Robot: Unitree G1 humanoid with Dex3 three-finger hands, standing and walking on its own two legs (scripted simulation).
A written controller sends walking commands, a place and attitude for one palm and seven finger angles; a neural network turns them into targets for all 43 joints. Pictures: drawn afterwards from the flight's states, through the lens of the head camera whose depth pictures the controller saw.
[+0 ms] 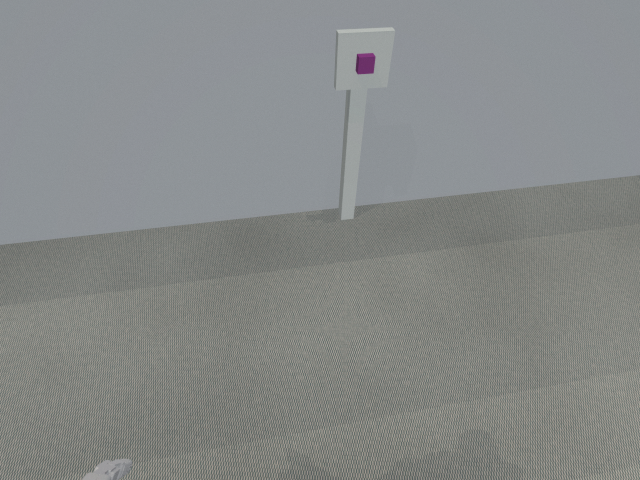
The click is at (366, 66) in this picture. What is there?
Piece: button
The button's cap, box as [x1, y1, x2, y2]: [356, 53, 374, 73]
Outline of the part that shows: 372,53 357,54 357,73 373,72 374,55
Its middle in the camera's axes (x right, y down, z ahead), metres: +0.14 -0.56 +1.24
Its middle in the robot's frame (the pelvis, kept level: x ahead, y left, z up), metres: +1.31 -0.08 -0.03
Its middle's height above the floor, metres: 0.73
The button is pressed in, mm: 0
